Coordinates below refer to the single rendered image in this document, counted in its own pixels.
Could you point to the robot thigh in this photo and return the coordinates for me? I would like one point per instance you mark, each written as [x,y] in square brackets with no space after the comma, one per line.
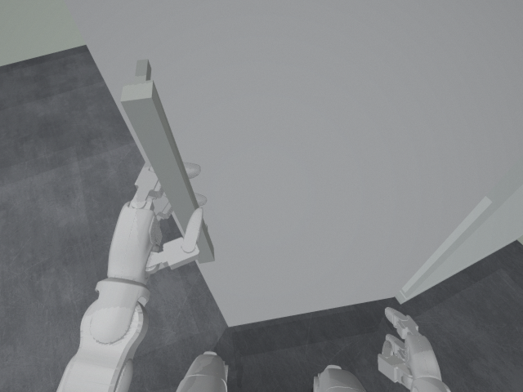
[208,373]
[336,380]

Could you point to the left robot thigh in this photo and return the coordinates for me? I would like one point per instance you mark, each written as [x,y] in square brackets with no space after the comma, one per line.
[208,373]

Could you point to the left robot forearm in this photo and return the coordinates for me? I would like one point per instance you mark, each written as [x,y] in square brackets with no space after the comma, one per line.
[111,330]

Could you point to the right robot thigh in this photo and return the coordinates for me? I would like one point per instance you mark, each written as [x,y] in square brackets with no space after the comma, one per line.
[336,380]

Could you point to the fridge door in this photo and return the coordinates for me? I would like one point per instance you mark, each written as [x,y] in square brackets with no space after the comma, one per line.
[340,142]

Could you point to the handle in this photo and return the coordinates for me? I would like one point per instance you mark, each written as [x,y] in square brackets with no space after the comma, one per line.
[144,109]

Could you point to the robot right hand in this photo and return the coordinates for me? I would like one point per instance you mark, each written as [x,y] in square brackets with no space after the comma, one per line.
[411,360]

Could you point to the robot left hand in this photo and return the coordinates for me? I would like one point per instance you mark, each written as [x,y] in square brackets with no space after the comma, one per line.
[138,230]

